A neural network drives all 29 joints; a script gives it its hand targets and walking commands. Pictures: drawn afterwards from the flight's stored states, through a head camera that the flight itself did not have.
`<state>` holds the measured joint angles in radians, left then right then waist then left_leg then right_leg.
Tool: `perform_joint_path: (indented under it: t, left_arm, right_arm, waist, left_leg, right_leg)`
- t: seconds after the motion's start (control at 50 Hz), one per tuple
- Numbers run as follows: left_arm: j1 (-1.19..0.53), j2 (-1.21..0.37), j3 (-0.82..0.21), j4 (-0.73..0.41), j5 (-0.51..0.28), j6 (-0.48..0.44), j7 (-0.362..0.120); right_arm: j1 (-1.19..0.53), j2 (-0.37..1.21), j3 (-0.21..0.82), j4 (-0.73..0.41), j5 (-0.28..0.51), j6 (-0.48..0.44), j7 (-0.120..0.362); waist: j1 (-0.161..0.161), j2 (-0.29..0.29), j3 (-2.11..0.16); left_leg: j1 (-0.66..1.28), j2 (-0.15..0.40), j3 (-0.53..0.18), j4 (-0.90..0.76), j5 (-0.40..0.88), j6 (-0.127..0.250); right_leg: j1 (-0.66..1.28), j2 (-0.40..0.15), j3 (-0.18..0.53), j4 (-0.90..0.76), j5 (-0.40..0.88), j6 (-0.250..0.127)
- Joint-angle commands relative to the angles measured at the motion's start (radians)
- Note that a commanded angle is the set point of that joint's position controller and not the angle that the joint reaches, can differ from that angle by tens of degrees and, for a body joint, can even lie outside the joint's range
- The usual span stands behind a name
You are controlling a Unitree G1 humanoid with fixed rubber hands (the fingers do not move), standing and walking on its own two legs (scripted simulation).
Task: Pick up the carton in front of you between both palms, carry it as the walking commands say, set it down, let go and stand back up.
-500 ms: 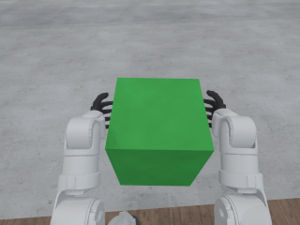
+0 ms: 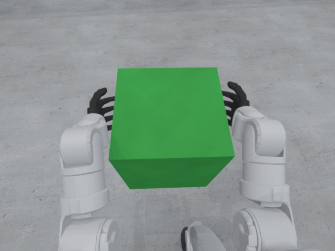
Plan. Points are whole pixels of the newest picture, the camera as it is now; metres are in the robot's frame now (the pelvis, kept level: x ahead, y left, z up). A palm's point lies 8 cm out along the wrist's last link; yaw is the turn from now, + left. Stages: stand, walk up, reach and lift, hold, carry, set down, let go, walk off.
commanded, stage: carry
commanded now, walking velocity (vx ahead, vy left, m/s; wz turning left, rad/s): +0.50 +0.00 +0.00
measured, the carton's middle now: (168, 135) +0.37 -0.02 +0.05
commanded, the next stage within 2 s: none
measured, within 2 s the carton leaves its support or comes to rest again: neither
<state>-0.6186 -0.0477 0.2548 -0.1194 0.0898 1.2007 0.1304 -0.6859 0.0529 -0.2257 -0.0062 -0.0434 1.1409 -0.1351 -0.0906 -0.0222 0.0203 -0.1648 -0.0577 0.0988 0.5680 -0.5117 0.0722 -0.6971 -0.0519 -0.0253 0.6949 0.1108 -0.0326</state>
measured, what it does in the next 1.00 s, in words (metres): goes down: right foot 0.10 m lower, then left foot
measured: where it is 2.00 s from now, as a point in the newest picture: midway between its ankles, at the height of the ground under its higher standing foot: (168, 105)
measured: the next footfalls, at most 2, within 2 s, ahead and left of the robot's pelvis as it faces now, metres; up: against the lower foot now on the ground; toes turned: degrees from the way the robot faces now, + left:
right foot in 0.12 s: +0.30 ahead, -0.09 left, -0.10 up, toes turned -5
left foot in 0.62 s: +0.61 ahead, +0.00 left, -0.10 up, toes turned +4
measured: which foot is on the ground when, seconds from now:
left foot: down 0.00-0.16, up 0.18-0.60, down 0.62-1.00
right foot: up 0.00-0.10, down 0.12-0.64, up 0.66-1.00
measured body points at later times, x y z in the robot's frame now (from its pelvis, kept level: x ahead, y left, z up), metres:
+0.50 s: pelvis +0.33 -0.07 -0.09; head +0.42 -0.08 +0.35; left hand +0.69 +0.10 -0.05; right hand +0.70 -0.20 -0.06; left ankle +0.44 +0.07 -0.75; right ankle +0.26 -0.09 -0.82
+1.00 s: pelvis +0.66 -0.09 -0.07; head +0.65 -0.08 +0.38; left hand +0.99 +0.05 +0.02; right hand +0.97 -0.25 +0.03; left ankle +0.57 +0.00 -0.82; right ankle +0.76 -0.23 -0.79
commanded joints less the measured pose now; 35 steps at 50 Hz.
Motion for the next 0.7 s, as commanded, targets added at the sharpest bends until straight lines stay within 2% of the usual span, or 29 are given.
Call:
perform_joint_path:
  t: [0.0, 0.02, 0.04, 0.06, 0.08, 0.1, 0.12, 0.14, 0.16, 0.18, 0.2, 0.22, 0.24, 0.26, 0.28, 0.32, 0.36, 0.4, 0.44, 0.52, 0.54, 0.56, 0.58, 0.6, 0.62, 0.64, 0.66, 0.68]
  left_arm:
    - [-0.653, -0.885, -0.694, 0.079, -0.341, -0.006, -0.221]
    - [-0.656, -0.88, -0.677, 0.099, -0.338, -0.001, -0.226]
    - [-0.648, -0.873, -0.653, 0.128, -0.334, 0.003, -0.229]
    - [-0.64, -0.864, -0.63, 0.161, -0.331, 0.007, -0.231]
    - [-0.628, -0.86, -0.608, 0.194, -0.333, 0.008, -0.234]
    - [-0.637, -0.863, -0.592, 0.217, -0.336, 0.007, -0.239]
    - [-0.675, -0.85, -0.567, 0.236, -0.345, 0.005, -0.245]
    - [-0.677, -0.85, -0.563, 0.295, -0.356, 0.008, -0.25]
    - [-0.705, -0.871, -0.566, 0.292, -0.386, 0.009, -0.256]
    - [-0.737, -0.931, -0.575, 0.26, -0.42, 0.001, -0.261]
    - [-0.804, -0.994, -0.592, 0.208, -0.46, -0.004, -0.268]
    - [-0.882, -1.044, -0.619, 0.141, -0.499, -0.014, -0.272]
    - [-0.922, -1.089, -0.64, 0.099, -0.528, -0.02, -0.274]
    - [-0.925, -1.12, -0.655, 0.072, -0.543, -0.029, -0.273]
    - [-0.902, -1.138, -0.666, 0.057, -0.551, -0.037, -0.271]
    - [-0.826, -1.154, -0.685, 0.046, -0.545, -0.055, -0.27]
    - [-0.752, -1.16, -0.712, 0.05, -0.53, -0.078, -0.274]
    - [-0.697, -1.156, -0.746, 0.045, -0.516, -0.107, -0.281]
    - [-0.66, -1.143, -0.779, 0.034, -0.505, -0.136, -0.288]
    - [-0.581, -1.09, -0.829, 0.033, -0.485, -0.175, -0.291]
    - [-0.561, -1.073, -0.834, 0.034, -0.478, -0.181, -0.288]
    - [-0.544, -1.054, -0.837, 0.033, -0.473, -0.185, -0.285]
    - [-0.546, -1.035, -0.841, 0.025, -0.471, -0.186, -0.281]
    - [-0.562, -1.015, -0.846, 0.014, -0.468, -0.184, -0.278]
    - [-0.571, -1.005, -0.85, 0.003, -0.461, -0.176, -0.273]
    - [-0.539, -0.987, -0.831, 0.026, -0.458, -0.159, -0.265]
    - [-0.526, -0.956, -0.805, 0.025, -0.439, -0.15, -0.252]
    - [-0.553, -0.948, -0.791, 0.002, -0.433, -0.142, -0.242]
  right_arm:
    - [-0.572, 0.978, 0.722, 0.051, 0.438, 0.036, 0.275]
    - [-0.579, 0.982, 0.717, 0.071, 0.443, 0.034, 0.278]
    - [-0.593, 0.989, 0.708, 0.091, 0.447, 0.036, 0.28]
    - [-0.606, 0.998, 0.694, 0.114, 0.448, 0.038, 0.282]
    - [-0.626, 1.004, 0.68, 0.131, 0.444, 0.041, 0.283]
    - [-0.651, 1.003, 0.662, 0.148, 0.438, 0.042, 0.284]
    - [-0.675, 1.007, 0.638, 0.175, 0.438, 0.045, 0.28]
    - [-0.699, 1.02, 0.628, 0.199, 0.429, 0.054, 0.271]
    - [-0.693, 1.021, 0.61, 0.214, 0.418, 0.061, 0.258]
    - [-0.7, 1.04, 0.598, 0.184, 0.412, 0.061, 0.246]
    - [-0.743, 1.06, 0.596, 0.141, 0.406, 0.056, 0.233]
    - [-0.772, 1.077, 0.599, 0.088, 0.405, 0.049, 0.223]
    - [-0.772, 1.09, 0.606, 0.059, 0.399, 0.042, 0.211]
    - [-0.738, 1.108, 0.603, 0.042, 0.391, 0.035, 0.202]
    - [-0.69, 1.119, 0.606, 0.039, 0.379, 0.026, 0.194]
    - [-0.604, 1.131, 0.618, 0.033, 0.351, 0.003, 0.185]
    - [-0.534, 1.142, 0.648, 0.038, 0.328, -0.023, 0.187]
    - [-0.487, 1.145, 0.684, 0.03, 0.314, -0.053, 0.193]
    - [-0.46, 1.133, 0.719, 0.015, 0.305, -0.082, 0.2]
    - [-0.416, 1.08, 0.771, -0.018, 0.303, -0.122, 0.211]
    - [-0.41, 1.064, 0.78, -0.031, 0.31, -0.125, 0.214]
    - [-0.409, 1.046, 0.787, -0.043, 0.319, -0.124, 0.218]
    - [-0.399, 1.028, 0.789, -0.052, 0.326, -0.123, 0.223]
    - [-0.392, 1.008, 0.784, -0.064, 0.332, -0.121, 0.229]
    - [-0.391, 0.984, 0.776, -0.073, 0.341, -0.113, 0.237]
    - [-0.388, 0.946, 0.771, -0.047, 0.35, -0.104, 0.24]
    - [-0.377, 0.975, 0.787, -0.034, 0.381, -0.089, 0.245]
    - [-0.421, 0.981, 0.795, -0.061, 0.407, -0.081, 0.251]
  waist:
    - [-0.052, 0.057, -0.314]
    - [-0.019, 0.11, -0.299]
    - [0.022, 0.119, -0.29]
    - [0.06, 0.114, -0.299]
    - [0.115, 0.097, -0.33]
    - [0.187, 0.05, -0.377]
    - [0.219, -0.165, -0.409]
    - [0.11, -0.294, -0.441]
    - [0.141, -0.245, -0.547]
    - [0.179, -0.206, -0.543]
    - [0.158, -0.091, -0.52]
    - [0.14, -0.094, -0.51]
    - [0.132, -0.041, -0.499]
    - [0.122, -0.053, -0.519]
    - [0.123, -0.05, -0.523]
    - [0.134, -0.078, -0.552]
    - [0.15, -0.08, -0.568]
    - [0.161, -0.075, -0.573]
    - [0.166, -0.064, -0.546]
    - [0.157, -0.069, -0.469]
    - [0.148, -0.083, -0.469]
    - [0.116, -0.108, -0.488]
    - [0.064, -0.109, -0.53]
    - [0.012, -0.061, -0.556]
    - [0.011, 0.102, -0.605]
    - [0.009, 0.301, -0.699]
    - [0.007, 0.216, -0.692]
    - [0.011, 0.166, -0.622]
  left_leg:
    - [0.229, 0.154, -0.118, 0.03, 0.603, 0.096]
    - [0.142, 0.163, -0.103, 0.063, 0.582, 0.087]
    - [0.108, 0.162, -0.093, 0.109, 0.577, 0.072]
    - [0.101, 0.155, -0.084, 0.185, 0.636, 0.055]
    - [0.08, 0.149, -0.059, 0.329, 0.724, 0.039]
    - [0.017, 0.129, -0.009, 0.551, 0.747, 0.013]
    - [-0.185, 0.031, -0.005, 0.868, 0.265, -0.03]
    - [-0.475, -0.001, -0.106, 1.028, -0.157, -0.054]
    - [-0.558, -0.001, -0.145, 1.113, -0.135, -0.06]
    - [-0.634, 0.021, -0.144, 1.044, -0.056, -0.05]
    - [-0.609, 0.056, -0.149, 0.983, 0.021, -0.04]
    - [-0.583, 0.066, -0.145, 0.964, 0.033, -0.039]
    - [-0.549, 0.093, -0.163, 0.889, 0.123, -0.031]
    - [-0.531, 0.105, -0.153, 0.844, 0.143, -0.034]
    - [-0.541, 0.111, -0.135, 0.776, 0.167, -0.035]
    - [-0.611, 0.108, -0.098, 0.701, 0.163, -0.037]
    - [-0.689, 0.107, -0.074, 0.642, 0.18, -0.037]
    - [-0.719, 0.096, -0.045, 0.565, 0.239, -0.033]
    - [-0.683, 0.074, -0.013, 0.438, 0.313, -0.026]
    - [-0.525, 0.007, 0.088, 0.05, 0.486, -0.016]
    - [-0.415, -0.022, 0.114, -0.024, 0.524, -0.004]
    - [-0.267, -0.032, 0.117, -0.066, 0.55, 0.009]
    - [-0.085, -0.025, 0.117, -0.139, 0.596, 0.019]
    - [0.116, 0.026, 0.07, -0.167, 0.635, 0.023]
    - [0.371, 0.257, -0.206, -0.048, 0.938, 0.071]
    - [0.622, 0.455, -0.633, -0.094, 0.835, 0.297]
    - [0.627, 0.451, -0.683, -0.153, 0.616, 0.313]
    - [0.555, 0.416, -0.609, -0.178, 0.565, 0.277]
  right_leg:
    - [0.104, 0.028, -0.063, -0.285, 0.326, -0.018]
    - [0.207, 0.023, -0.076, -0.251, 0.351, -0.032]
    - [0.267, 0.015, -0.085, -0.246, 0.342, -0.039]
    - [0.35, 0.021, -0.107, -0.251, 0.306, -0.04]
    - [0.485, 0.026, -0.133, -0.253, 0.253, -0.039]
    - [0.659, 0.025, -0.151, -0.266, 0.186, -0.028]
    - [0.835, -0.06, -0.045, -0.177, 0.252, -0.038]
    - [1.048, -0.239, 0.226, 0.022, 0.718, -0.113]
    - [1.09, -0.322, 0.404, -0.036, 0.449, -0.224]
    - [1.01, -0.332, 0.551, -0.212, -0.011, -0.26]
    - [0.925, -0.31, 0.567, -0.276, -0.151, -0.24]
    - [0.849, -0.31, 0.564, -0.271, -0.099, -0.237]
    - [0.79, -0.256, 0.458, -0.257, -0.038, -0.204]
    - [0.764, -0.239, 0.403, -0.254, -0.02, -0.182]
    - [0.765, -0.212, 0.342, -0.26, -0.024, -0.172]
    - [0.846, -0.194, 0.285, -0.22, 0.163, -0.162]
    - [0.926, -0.186, 0.233, -0.185, 0.346, -0.157]
    - [0.969, -0.167, 0.187, -0.174, 0.462, -0.144]
    - [0.959, -0.127, 0.135, -0.182, 0.504, -0.128]
    - [0.949, -0.075, 0.048, -0.179, 0.611, -0.092]
    - [0.914, -0.072, 0.02, -0.159, 0.685, -0.079]
    - [0.865, -0.084, 0.001, -0.1, 0.73, -0.062]
    - [0.81, -0.085, -0.047, 0.009, 0.708, -0.034]
    - [0.684, -0.071, -0.083, 0.148, 0.548, -0.015]
    - [0.443, -0.014, -0.076, 0.319, -0.046, 0.002]
    - [0.097, 0.151, 0.005, 0.647, -0.663, 0.06]
    - [-0.013, 0.103, 0.082, 0.74, -0.657, 0.026]
    - [-0.066, 0.066, 0.087, 0.718, -0.61, 0.014]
